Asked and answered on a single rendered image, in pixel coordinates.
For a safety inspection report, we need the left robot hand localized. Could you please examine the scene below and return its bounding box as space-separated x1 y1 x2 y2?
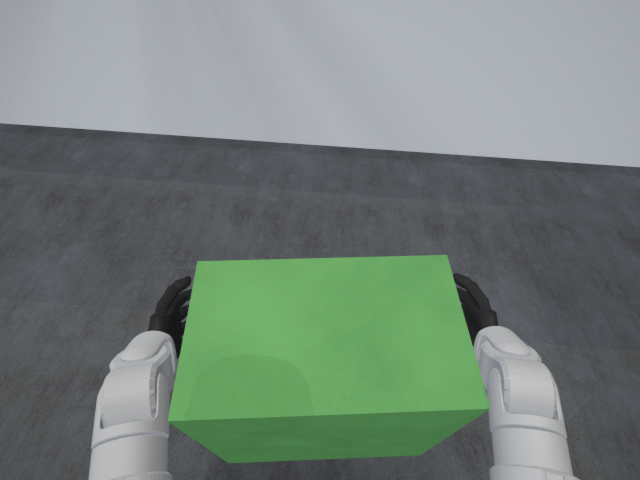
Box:
148 276 192 359

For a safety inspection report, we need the right robot hand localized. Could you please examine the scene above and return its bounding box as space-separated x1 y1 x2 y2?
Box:
453 273 498 347

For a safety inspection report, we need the right robot forearm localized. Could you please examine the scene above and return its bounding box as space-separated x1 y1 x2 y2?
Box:
473 326 580 480

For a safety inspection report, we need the left robot forearm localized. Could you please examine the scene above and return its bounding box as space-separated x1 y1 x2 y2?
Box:
88 331 177 480

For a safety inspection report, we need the carton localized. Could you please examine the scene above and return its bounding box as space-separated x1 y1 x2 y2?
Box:
168 255 491 463

